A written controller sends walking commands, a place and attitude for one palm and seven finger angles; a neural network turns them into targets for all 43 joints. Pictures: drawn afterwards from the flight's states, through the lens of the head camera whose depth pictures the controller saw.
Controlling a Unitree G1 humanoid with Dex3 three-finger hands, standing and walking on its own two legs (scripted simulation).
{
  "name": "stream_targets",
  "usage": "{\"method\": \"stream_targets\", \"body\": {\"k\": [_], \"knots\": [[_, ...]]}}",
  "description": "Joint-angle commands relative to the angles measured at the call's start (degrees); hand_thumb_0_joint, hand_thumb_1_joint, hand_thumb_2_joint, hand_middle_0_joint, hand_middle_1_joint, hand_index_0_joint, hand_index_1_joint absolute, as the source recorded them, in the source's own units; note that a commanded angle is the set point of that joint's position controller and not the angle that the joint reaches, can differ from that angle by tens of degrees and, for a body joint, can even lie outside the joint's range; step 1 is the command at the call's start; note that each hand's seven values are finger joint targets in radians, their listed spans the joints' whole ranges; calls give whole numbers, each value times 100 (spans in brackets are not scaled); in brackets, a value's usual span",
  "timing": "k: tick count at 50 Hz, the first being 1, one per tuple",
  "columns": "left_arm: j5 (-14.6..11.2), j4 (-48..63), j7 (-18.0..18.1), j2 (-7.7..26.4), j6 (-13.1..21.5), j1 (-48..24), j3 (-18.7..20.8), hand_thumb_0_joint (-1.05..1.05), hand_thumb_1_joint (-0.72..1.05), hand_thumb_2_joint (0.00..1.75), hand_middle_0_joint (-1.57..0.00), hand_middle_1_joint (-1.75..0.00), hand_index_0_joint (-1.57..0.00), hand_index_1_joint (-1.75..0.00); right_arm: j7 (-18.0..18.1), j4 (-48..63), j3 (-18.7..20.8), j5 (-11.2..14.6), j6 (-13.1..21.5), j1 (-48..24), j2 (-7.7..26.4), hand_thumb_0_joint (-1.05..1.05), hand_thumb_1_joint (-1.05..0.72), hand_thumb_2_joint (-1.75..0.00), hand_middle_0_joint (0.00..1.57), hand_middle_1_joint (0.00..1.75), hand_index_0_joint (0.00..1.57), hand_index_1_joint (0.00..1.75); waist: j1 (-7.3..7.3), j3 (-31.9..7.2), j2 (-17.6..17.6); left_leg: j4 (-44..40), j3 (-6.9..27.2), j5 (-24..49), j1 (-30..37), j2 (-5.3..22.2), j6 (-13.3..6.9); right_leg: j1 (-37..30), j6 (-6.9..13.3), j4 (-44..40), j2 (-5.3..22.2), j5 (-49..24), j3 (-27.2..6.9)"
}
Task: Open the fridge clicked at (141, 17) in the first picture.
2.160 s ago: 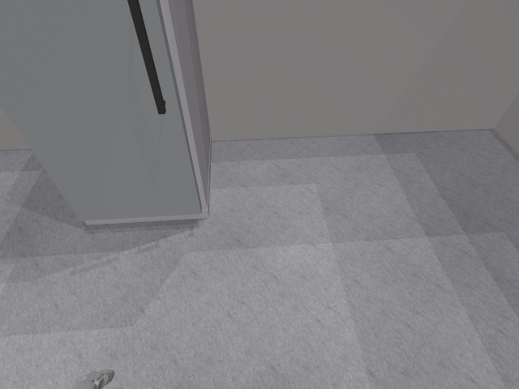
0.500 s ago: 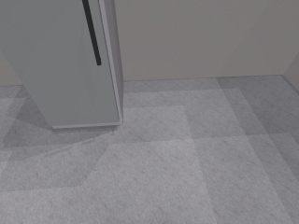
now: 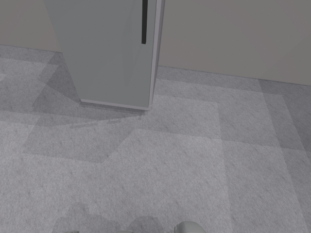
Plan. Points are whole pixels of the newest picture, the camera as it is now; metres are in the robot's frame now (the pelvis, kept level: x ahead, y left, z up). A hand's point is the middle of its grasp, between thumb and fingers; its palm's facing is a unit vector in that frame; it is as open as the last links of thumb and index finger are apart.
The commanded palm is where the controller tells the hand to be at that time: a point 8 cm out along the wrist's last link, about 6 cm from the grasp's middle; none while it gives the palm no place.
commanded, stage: walk to a spot facing it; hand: right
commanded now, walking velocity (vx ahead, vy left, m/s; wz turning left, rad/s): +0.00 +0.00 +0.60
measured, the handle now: (145, 4) +1.00 +0.07 +0.09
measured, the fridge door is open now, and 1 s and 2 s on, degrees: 0 0 0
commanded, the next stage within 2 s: turn to face it in 1.98 s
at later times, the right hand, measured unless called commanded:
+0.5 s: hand out of the picture +0.10 -0.26 -0.17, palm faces -0.20 +0.95 -0.23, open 7.4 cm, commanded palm none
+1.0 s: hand (197, 220) +0.18 -0.13 -0.15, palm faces -0.63 +0.75 -0.19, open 7.4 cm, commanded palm none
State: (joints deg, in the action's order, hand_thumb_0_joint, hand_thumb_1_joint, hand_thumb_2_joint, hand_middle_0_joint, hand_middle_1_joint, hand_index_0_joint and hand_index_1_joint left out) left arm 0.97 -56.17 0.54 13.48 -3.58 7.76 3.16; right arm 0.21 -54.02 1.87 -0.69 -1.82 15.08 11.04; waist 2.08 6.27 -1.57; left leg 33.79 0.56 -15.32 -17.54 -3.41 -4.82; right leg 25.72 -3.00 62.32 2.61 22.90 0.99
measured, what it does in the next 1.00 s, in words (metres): steps on the spot, turning left: right foot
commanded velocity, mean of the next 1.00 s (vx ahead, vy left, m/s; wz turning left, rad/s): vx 0.08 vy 0.00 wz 0.60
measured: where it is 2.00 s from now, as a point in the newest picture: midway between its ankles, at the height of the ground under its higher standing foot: (105, 225)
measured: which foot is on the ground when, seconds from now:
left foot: down 0.00-0.46, up 0.48-1.00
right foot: up 0.00-0.44, down 0.46-1.00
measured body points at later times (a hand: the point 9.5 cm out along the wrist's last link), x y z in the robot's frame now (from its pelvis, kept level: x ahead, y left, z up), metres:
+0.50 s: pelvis -0.03 -0.06 +0.00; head +0.01 -0.08 +0.45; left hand +0.02 +0.22 -0.11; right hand +0.11 -0.31 -0.15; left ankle +0.02 +0.06 -0.72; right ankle -0.01 -0.17 -0.73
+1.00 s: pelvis -0.03 -0.05 +0.00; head -0.01 -0.03 +0.45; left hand -0.22 +0.14 -0.14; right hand +0.21 -0.17 -0.13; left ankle -0.12 +0.03 -0.72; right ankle -0.01 -0.17 -0.73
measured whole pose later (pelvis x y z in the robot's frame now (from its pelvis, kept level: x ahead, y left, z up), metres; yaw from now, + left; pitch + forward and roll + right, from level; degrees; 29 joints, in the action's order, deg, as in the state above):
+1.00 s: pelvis -0.03 -0.05 +0.00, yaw +38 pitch +2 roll +1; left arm 2.2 -57.1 0.6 13.5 0.2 20.7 3.4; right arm -3.3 -52.0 3.8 -1.4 -3.7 7.3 12.0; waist -3.7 2.3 -1.7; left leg 36.7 -5.8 -23.8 -16.5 2.1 1.6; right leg 10.3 -1.3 30.9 9.3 20.4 18.4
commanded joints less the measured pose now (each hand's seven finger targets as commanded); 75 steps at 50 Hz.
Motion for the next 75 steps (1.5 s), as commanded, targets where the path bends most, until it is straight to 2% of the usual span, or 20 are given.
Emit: {"method": "stream_targets", "body": {"k": [1, 16, 21, 22, 23, 24, 28, 37, 43, 49, 50, 51, 52, 55, 59, 67, 71, 72, 74, 75], "knots": [[-13, 477, 79, 621, 161, -101, 177, 0, 90, 90, -20, -30, -20, -30, 77, 437, 368, 7, 160, 173, 1205, 0, -90, -90, 20, 30, 20, 30, -55, -910, 689, -1620, 2148, 1600, 987, 1399, -113, 622, -104, 323, 104, -476, -342], [-55, 781, 147, 600, 241, -266, 123, 0, 90, 90, -20, -30, -20, -30, 45, 471, 466, -90, 40, 180, 1327, 0, -90, -90, 20, 30, 20, 30, 91, -989, 815, -1680, 3049, 1133, 841, 1181, -516, -53, -16, -1648, -167, 104, -394], [-129, 624, 187, 610, 344, 687, 143, 0, 90, 90, -20, -30, -20, -30, 29, 669, 477, -65, -43, -398, 1422, 0, -90, -90, 20, 30, 20, 30, -329, -1180, 986, -1478, 2961, 762, -180, 791, -65, -1849, 230, -3672, -381, -572, -239], [-131, 585, 224, 754, 402, 963, 163, 0, 90, 90, -20, -30, -20, -30, 16, 741, 441, -42, -42, -498, 1255, 0, -90, -90, 20, 30, 20, 30, -495, -1276, 570, -997, 2546, 225, -859, 389, 211, -2655, 353, -4259, 1, -715, -544], [-44, 656, 243, 1205, 433, 882, 244, 0, 90, 90, -20, -30, -20, -30, -54, 834, 393, 16, -65, -420, 901, 0, -90, -90, 20, 30, 20, 30, -482, -1087, -925, 248, 1569, -824, -1992, -355, 483, -3040, 697, -5085, 1318, 144, -1976], [-35, 836, 233, 1457, 388, 508, 280, 0, 90, 90, -20, -30, -20, -30, -72, 872, 451, -40, -58, -473, 938, 0, -90, -90, 20, 30, 20, 30, -372, -721, -1474, 1805, 653, -1505, -2105, -360, 748, -2086, 1034, -5279, 2404, -77, -2687], [23, 1116, 213, 788, 440, -460, 42, 0, 90, 90, -20, -30, -20, -30, -216, 517, 569, -167, -177, 81, 1054, 0, -90, -90, 20, 30, 20, 30, 216, -320, -438, 4044, 441, -392, -1435, 88, 909, -692, 904, -4928, 1285, -1013, -822], [19, 587, 200, 855, 479, 1129, 171, 0, 90, 90, -20, -30, -20, -30, -225, 720, 372, -60, -169, -817, 723, 0, -90, -90, 20, 30, 20, 30, -478, -541, -810, 2618, -59, -799, -1793, 540, 1044, -2551, 1154, -4328, 1595, -3263, -324], [86, 397, 126, 983, 508, 1247, 236, 0, 90, 90, -20, -30, -20, -30, -360, 846, 337, -93, -132, -1280, 612, 0, -90, -90, 20, 30, 20, 30, -604, -480, -898, 1388, -385, -998, -1234, 715, 814, -2151, 1090, -4888, 1954, -145, -210], [97, 245, 47, 994, 516, 1150, 229, 0, 90, 90, -20, -30, -20, -30, -319, 604, 357, -93, 48, -603, 554, 0, -90, -90, 20, 30, 20, 30, -189, -815, -411, -682, -908, -433, 773, 357, 479, -1449, 589, -3644, 1797, -126, 656], [34, 306, -4, 847, 510, 1124, 178, 0, 90, 90, -20, -30, -20, -30, -256, 375, 422, -110, 129, 70, 916, 0, -90, -90, 20, 30, 20, 30, 129, -1129, 368, -1231, -352, -431, 2144, 802, 245, -558, 264, -2462, 1501, -187, 1233], [-8, 627, -67, 398, 499, 805, 33, 0, 90, 90, -20, -30, -20, -30, -149, 156, 568, -125, 208, 758, 1689, 0, -90, -90, 20, 30, 20, 30, 496, -1181, 2184, -1835, 2025, -1016, 3284, 2287, -390, 1419, -75, -681, 692, 1376, 1508], [75, 936, -77, 560, 470, 95, 34, 0, 90, 90, -20, -30, -20, -30, -39, 46, 608, 0, 171, 1213, 1850, 0, -90, -90, 20, 30, 20, 30, 729, -893, 1934, -2117, 3066, -524, 2894, 2790, -762, 2144, -63, 230, 474, 1386, 709], [89, 799, -125, 635, 508, -39, 117, 0, 90, 90, -20, -30, -20, -30, 12, 173, 467, -5, 313, 447, 1342, 0, -90, -90, 20, 30, 20, 30, 283, -19, 1052, -2282, 2240, -765, 1789, 2239, -634, 2068, -34, 502, 782, -29, 159], [108, 512, -162, 398, 469, 501, 115, 0, 90, 90, -20, -30, -20, -30, -14, 116, 309, -31, 528, 322, 997, 0, -90, -90, 20, 30, 20, 30, -212, -9, 826, -2004, 848, 2092, 1425, 1596, -378, 1457, -245, -7, 644, -702, 392], [34, 902, -262, 175, 578, -592, 12, 0, 90, 90, -20, -30, -20, -30, 101, -315, 245, -86, 606, 886, 909, 0, -90, -90, 20, 30, 20, 30, -18, 63, 969, -1849, 905, 3066, 1689, 1440, -334, 1109, -31, -1614, 395, -1327, 573], [45, 484, -116, 404, 699, 711, 75, 0, 90, 90, -20, -30, -20, -30, 122, -355, 327, -45, 619, 665, 1117, 0, -90, -90, 20, 30, 20, 30, -674, -739, 855, -311, 733, 4582, 1346, 1255, -124, -1389, 252, -2896, -153, -1505, 763], [81, 192, -46, 751, 716, 1673, 164, 0, 90, 90, -20, -30, -20, -30, 113, -383, 335, -16, 630, 650, 987, 0, -90, -90, 20, 30, 20, 30, -1049, -1317, 515, 891, 652, 3792, 877, 1048, 41, -2732, 308, -3112, 145, -1790, 477], [106, -15, 34, 1659, 717, 2482, 311, 0, 90, 90, -20, -30, -20, -30, -11, -239, 272, 106, 595, 1234, 458, 0, -90, -90, 20, 30, 20, 30, -982, -2436, -1845, 4297, 172, -1692, -1215, -142, 316, -4324, 1188, -4137, 2741, -1900, -2923], [37, 76, 51, 1361, 695, 1843, 239, 0, 90, 90, -20, -30, -20, -30, 21, -282, 284, 67, 548, 1009, 604, 0, -90, -90, 20, 30, 20, 30, -789, -1906, -1209, 4783, 523, -1446, -1389, 289, 229, -3482, 1197, -4646, 2798, -793, -2848]]}}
